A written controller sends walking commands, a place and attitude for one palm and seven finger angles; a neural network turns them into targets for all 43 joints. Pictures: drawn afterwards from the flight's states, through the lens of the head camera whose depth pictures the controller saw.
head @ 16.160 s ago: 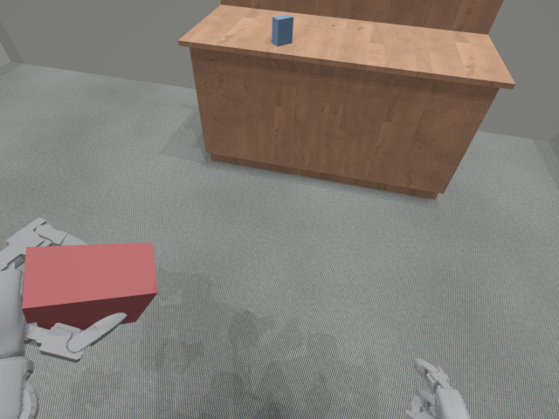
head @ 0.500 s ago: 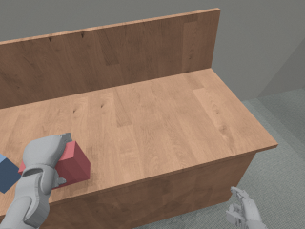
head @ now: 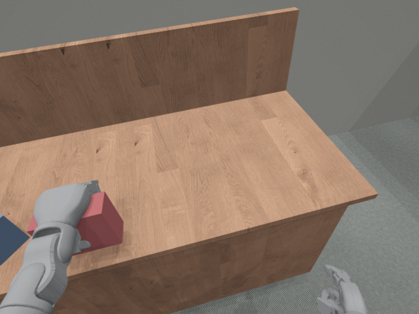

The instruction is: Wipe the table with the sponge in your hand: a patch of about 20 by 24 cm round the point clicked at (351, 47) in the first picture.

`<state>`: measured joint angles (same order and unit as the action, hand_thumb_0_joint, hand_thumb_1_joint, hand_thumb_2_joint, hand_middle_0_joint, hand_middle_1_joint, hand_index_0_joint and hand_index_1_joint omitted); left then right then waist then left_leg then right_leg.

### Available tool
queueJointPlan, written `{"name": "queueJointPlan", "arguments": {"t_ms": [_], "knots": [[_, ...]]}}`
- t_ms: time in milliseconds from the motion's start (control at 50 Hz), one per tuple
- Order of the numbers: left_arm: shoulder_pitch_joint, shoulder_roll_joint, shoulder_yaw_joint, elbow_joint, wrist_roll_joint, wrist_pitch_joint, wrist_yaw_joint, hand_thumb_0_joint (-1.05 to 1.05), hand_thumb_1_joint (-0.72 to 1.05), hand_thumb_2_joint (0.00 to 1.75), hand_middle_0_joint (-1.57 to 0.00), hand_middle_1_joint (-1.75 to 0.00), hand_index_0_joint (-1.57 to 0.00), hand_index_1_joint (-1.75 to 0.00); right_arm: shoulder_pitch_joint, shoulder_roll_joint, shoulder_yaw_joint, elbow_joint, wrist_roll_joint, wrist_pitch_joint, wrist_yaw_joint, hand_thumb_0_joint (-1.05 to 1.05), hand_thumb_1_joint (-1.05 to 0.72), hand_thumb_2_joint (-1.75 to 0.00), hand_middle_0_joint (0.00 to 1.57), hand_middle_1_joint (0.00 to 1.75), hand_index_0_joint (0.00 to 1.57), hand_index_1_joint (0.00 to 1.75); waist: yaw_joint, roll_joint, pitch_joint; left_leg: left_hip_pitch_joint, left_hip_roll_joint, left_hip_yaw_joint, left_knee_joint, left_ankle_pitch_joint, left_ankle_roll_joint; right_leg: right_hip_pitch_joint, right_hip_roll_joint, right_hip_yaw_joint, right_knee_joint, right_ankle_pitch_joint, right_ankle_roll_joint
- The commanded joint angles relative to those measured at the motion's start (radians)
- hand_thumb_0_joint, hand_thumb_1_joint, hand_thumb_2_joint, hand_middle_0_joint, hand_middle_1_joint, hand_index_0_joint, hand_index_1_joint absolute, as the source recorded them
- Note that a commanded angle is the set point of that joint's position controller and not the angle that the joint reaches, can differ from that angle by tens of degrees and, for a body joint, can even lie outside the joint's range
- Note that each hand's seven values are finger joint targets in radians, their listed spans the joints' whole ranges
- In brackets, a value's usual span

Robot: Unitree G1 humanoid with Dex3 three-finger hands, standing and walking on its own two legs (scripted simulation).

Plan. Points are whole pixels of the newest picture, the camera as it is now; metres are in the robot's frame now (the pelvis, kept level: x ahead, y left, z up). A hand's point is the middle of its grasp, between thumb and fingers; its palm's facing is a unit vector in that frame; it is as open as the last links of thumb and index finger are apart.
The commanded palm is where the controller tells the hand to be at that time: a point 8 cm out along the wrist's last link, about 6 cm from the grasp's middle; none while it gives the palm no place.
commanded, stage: move the sponge above the wiping area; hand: left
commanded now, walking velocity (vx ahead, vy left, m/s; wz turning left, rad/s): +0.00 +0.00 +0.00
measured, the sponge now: (84, 230) +0.24 +0.31 +0.02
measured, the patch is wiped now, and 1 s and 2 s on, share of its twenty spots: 0.00 0.00 0.00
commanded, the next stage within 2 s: lower the sponge onto the table in 0.74 s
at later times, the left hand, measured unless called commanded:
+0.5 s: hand (85, 211) +0.27 +0.30 +0.05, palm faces -0.05 -0.05 -1.00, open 9.8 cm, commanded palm +0.25 +0.30 +0.12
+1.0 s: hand (77, 213) +0.26 +0.32 +0.05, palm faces -0.07 -0.05 -1.00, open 9.8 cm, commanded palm +0.24 +0.31 +0.12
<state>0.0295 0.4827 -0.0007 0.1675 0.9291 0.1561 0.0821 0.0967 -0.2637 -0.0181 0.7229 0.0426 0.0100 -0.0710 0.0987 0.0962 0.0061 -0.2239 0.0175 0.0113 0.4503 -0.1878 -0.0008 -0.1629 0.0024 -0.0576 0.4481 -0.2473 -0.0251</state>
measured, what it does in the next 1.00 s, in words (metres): stands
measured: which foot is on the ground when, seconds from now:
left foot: down 0.00-1.00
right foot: down 0.00-1.00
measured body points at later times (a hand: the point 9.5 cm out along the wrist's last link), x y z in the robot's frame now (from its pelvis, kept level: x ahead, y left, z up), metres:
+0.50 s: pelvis +0.01 +0.00 +0.00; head +0.00 -0.04 +0.45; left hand +0.27 +0.30 +0.11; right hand +0.20 -0.24 -0.11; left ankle +0.04 +0.12 -0.74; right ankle +0.00 -0.10 -0.74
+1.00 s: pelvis +0.01 +0.00 +0.00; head +0.01 -0.04 +0.45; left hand +0.26 +0.31 +0.11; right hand +0.23 -0.23 -0.10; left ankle +0.04 +0.12 -0.74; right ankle +0.00 -0.11 -0.74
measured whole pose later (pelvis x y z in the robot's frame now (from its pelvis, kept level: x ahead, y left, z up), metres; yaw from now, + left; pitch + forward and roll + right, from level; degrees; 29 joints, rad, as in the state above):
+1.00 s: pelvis +0.01 +0.00 +0.00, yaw +1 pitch -1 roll +0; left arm 0.00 0.50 0.01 0.21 0.93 0.16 0.07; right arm 0.09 -0.27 -0.02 0.71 0.05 0.02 -0.07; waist 0.10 0.09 -0.01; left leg -0.24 0.02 0.00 0.47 -0.21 -0.01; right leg -0.17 0.01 -0.07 0.45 -0.27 -0.03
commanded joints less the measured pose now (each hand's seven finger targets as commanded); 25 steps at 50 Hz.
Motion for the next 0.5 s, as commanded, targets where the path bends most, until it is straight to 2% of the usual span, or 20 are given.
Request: {"name": "queueJointPlan", "arguments": {"t_ms": [0,20,40,60,80,120,140,160,200,220,240,280,320,340,380,400,420,440,460,480], "knots": [[-0.317,0.242,0.123,-0.17,0.021,0.007,0.058,0.0,0.1,1.3,-1.2,-1.6,-1.2,-1.6,-0.157,-0.109,-0.031,-0.15,0.003,-0.048,-0.003,0.0,-0.9,-0.9,0.2,0.3,0.2,0.3,-0.014,-0.031,-0.188,0.1,-0.05,-0.027,-0.048,0.098,0.044,-0.038,0.034,0.053,-0.08,0.105,-0.034],[-0.313,0.283,0.156,-0.174,0.025,0.014,0.06,0.0,0.1,1.3,-1.2,-1.6,-1.2,-1.6,-0.165,-0.113,-0.029,-0.156,0.001,-0.047,-0.005,0.0,-0.9,-0.9,0.2,0.3,0.2,0.3,-0.002,-0.017,-0.194,0.097,-0.053,-0.033,-0.054,0.086,0.043,-0.028,0.038,0.07,-0.083,0.087,-0.04],[-0.321,0.236,0.115,-0.164,0.022,0.016,0.061,0.0,0.1,1.3,-1.2,-1.6,-1.2,-1.6,-0.162,-0.102,-0.026,-0.16,0.006,-0.048,-0.005,0.0,-0.9,-0.9,0.2,0.3,0.2,0.3,-0.011,-0.017,-0.198,0.094,-0.052,-0.026,-0.053,0.08,0.046,-0.027,0.032,0.052,-0.076,0.083,-0.034],[-0.321,0.255,0.133,-0.118,0.021,0.023,0.063,0.0,0.1,1.3,-1.2,-1.6,-1.2,-1.6,-0.15,-0.109,-0.026,-0.149,0.005,-0.045,-0.006,0.0,-0.9,-0.9,0.2,0.3,0.2,0.3,-0.012,-0.04,-0.177,0.082,-0.053,-0.025,-0.053,0.067,0.045,-0.036,0.034,0.052,-0.083,0.073,-0.033],[-0.341,0.259,0.133,-0.104,0.02,0.024,0.062,0.0,0.1,1.3,-1.2,-1.6,-1.2,-1.6,-0.148,-0.112,-0.028,-0.145,0.007,-0.041,-0.009,0.0,-0.9,-0.9,0.2,0.3,0.2,0.3,-0.016,-0.055,-0.185,0.079,-0.054,-0.018,-0.049,0.067,0.047,-0.032,0.032,0.056,-0.084,0.081,-0.03],[-0.35,0.324,0.179,-0.101,0.033,0.031,0.061,0.0,0.1,1.3,-1.2,-1.6,-1.2,-1.6,-0.156,-0.121,-0.024,-0.149,0.005,-0.034,-0.008,0.0,-0.9,-0.9,0.2,0.3,0.2,0.3,0.001,-0.024,-0.196,0.07,-0.061,-0.027,-0.054,0.074,0.044,-0.013,0.035,0.075,-0.083,0.085,-0.039],[-0.367,0.258,0.122,-0.101,0.032,0.028,0.058,0.0,0.1,1.3,-1.2,-1.6,-1.2,-1.6,-0.154,-0.107,-0.024,-0.153,0.01,-0.036,-0.007,0.0,-0.9,-0.9,0.2,0.3,0.2,0.3,-0.014,-0.026,-0.201,0.074,-0.06,-0.016,-0.045,0.081,0.047,-0.019,0.031,0.056,-0.074,0.093,-0.033],[-0.373,0.261,0.125,-0.088,0.033,0.024,0.057,0.0,0.1,1.3,-1.2,-1.6,-1.2,-1.6,-0.144,-0.111,-0.027,-0.15,0.009,-0.037,-0.006,0.0,-0.9,-0.9,0.2,0.3,0.2,0.3,-0.016,-0.043,-0.2,0.077,-0.059,-0.02,-0.043,0.08,0.047,-0.031,0.034,0.053,-0.074,0.095,-0.032],[-0.359,0.252,0.119,-0.086,0.031,0.014,0.055,0.0,0.1,1.3,-1.2,-1.6,-1.2,-1.6,-0.136,-0.112,-0.03,-0.152,0.009,-0.038,-0.004,0.0,-0.9,-0.9,0.2,0.3,0.2,0.3,-0.014,-0.019,-0.212,0.083,-0.058,-0.02,-0.035,0.096,0.049,-0.03,0.034,0.053,-0.068,0.118,-0.034],[-0.348,0.289,0.151,-0.091,0.033,0.015,0.055,0.0,0.1,1.3,-1.2,-1.6,-1.2,-1.6,-0.141,-0.117,-0.03,-0.155,0.006,-0.036,-0.004,0.0,-0.9,-0.9,0.2,0.3,0.2,0.3,-0.007,-0.018,-0.215,0.08,-0.059,-0.026,-0.038,0.095,0.047,-0.023,0.039,0.064,-0.07,0.113,-0.039],[-0.354,0.233,0.104,-0.104,0.031,0.009,0.052,0.0,0.1,1.3,-1.2,-1.6,-1.2,-1.6,-0.138,-0.107,-0.03,-0.161,0.009,-0.04,-0.001,0.0,-0.9,-0.9,0.2,0.3,0.2,0.3,-0.016,-0.02,-0.224,0.084,-0.057,-0.019,-0.031,0.108,0.049,-0.023,0.034,0.048,-0.06,0.13,-0.033],[-0.308,0.253,0.132,-0.108,0.022,0.002,0.057,0.0,0.1,1.3,-1.2,-1.6,-1.2,-1.6,-0.127,-0.112,-0.037,-0.163,0.006,-0.041,0.001,0.0,-0.9,-0.9,0.2,0.3,0.2,0.3,-0.007,-0.035,-0.233,0.087,-0.057,-0.018,-0.022,0.133,0.053,-0.011,0.033,0.052,-0.058,0.167,-0.032],[-0.329,0.312,0.177,-0.128,0.03,0.004,0.061,0.0,0.1,1.3,-1.2,-1.6,-1.2,-1.6,-0.135,-0.119,-0.033,-0.163,0.004,-0.036,0.0,0.0,-0.9,-0.9,0.2,0.3,0.2,0.3,-0.001,-0.027,-0.228,0.079,-0.058,-0.025,-0.026,0.135,0.05,-0.006,0.036,0.068,-0.058,0.167,-0.038],[-0.312,0.272,0.15,-0.122,0.026,0.006,0.064,0.0,0.1,1.3,-1.2,-1.6,-1.2,-1.6,-0.136,-0.11,-0.034,-0.165,0.008,-0.037,0.001,0.0,-0.9,-0.9,0.2,0.3,0.2,0.3,-0.006,-0.034,-0.22,0.073,-0.059,-0.018,-0.023,0.132,0.052,-0.007,0.031,0.055,-0.055,0.162,-0.032],[-0.297,0.263,0.15,-0.135,0.022,0.007,0.069,0.0,0.1,1.3,-1.2,-1.6,-1.2,-1.6,-0.134,-0.112,-0.038,-0.165,0.007,-0.038,0.004,0.0,-0.9,-0.9,0.2,0.3,0.2,0.3,-0.004,-0.041,-0.226,0.085,-0.055,-0.018,-0.021,0.149,0.053,-0.009,0.032,0.054,-0.053,0.182,-0.032],[-0.269,0.286,0.175,-0.142,0.019,0.01,0.072,0.0,0.1,1.3,-1.2,-1.6,-1.2,-1.6,-0.134,-0.116,-0.04,-0.165,0.007,-0.038,0.004,0.0,-0.9,-0.9,0.2,0.3,0.2,0.3,0.005,-0.033,-0.24,0.087,-0.056,-0.017,-0.018,0.158,0.053,0.005,0.03,0.055,-0.052,0.193,-0.032],[-0.296,0.327,0.197,-0.161,0.023,0.015,0.072,0.0,0.1,1.3,-1.2,-1.6,-1.2,-1.6,-0.148,-0.119,-0.034,-0.167,0.006,-0.035,0.002,0.0,-0.9,-0.9,0.2,0.3,0.2,0.3,0.004,-0.016,-0.225,0.082,-0.061,-0.023,-0.022,0.149,0.049,0.005,0.035,0.074,-0.058,0.182,-0.038],[-0.286,0.264,0.149,-0.152,0.015,0.018,0.07,0.0,0.1,1.3,-1.2,-1.6,-1.2,-1.6,-0.144,-0.107,-0.032,-0.169,0.009,-0.038,0.003,0.0,-0.9,-0.9,0.2,0.3,0.2,0.3,-0.005,-0.029,-0.216,0.08,-0.058,-0.017,-0.021,0.148,0.052,0.0,0.029,0.054,-0.053,0.184,-0.031],[-0.28,0.288,0.173,-0.136,0.017,0.022,0.07,0.0,0.1,1.3,-1.2,-1.6,-1.2,-1.6,-0.14,-0.115,-0.035,-0.159,0.009,-0.037,0.003,0.0,-0.9,-0.9,0.2,0.3,0.2,0.3,-0.004,-0.039,-0.206,0.08,-0.057,-0.021,-0.021,0.142,0.051,-0.009,0.032,0.055,-0.059,0.174,-0.031],[-0.297,0.259,0.139,-0.136,0.012,0.025,0.067,0.0,0.1,1.3,-1.2,-1.6,-1.2,-1.6,-0.144,-0.112,-0.034,-0.161,0.011,-0.036,0.0,0.0,-0.9,-0.9,0.2,0.3,0.2,0.3,-0.013,-0.045,-0.196,0.08,-0.057,-0.016,-0.022,0.131,0.053,-0.019,0.031,0.054,-0.063,0.165,-0.028]]}}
